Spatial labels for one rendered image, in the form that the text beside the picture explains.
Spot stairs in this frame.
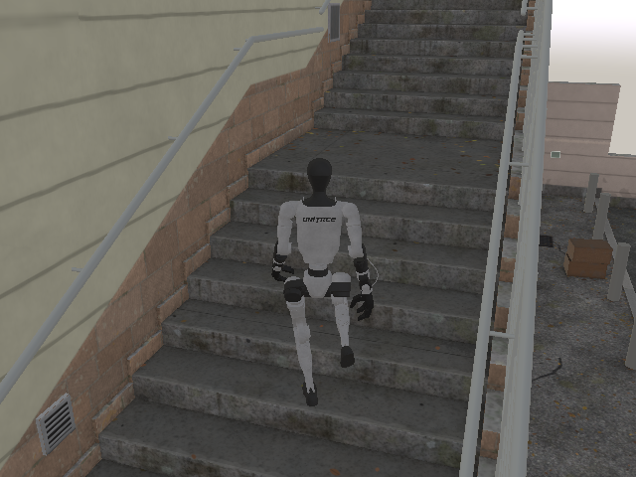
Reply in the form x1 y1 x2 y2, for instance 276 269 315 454
314 0 530 141
85 169 509 477

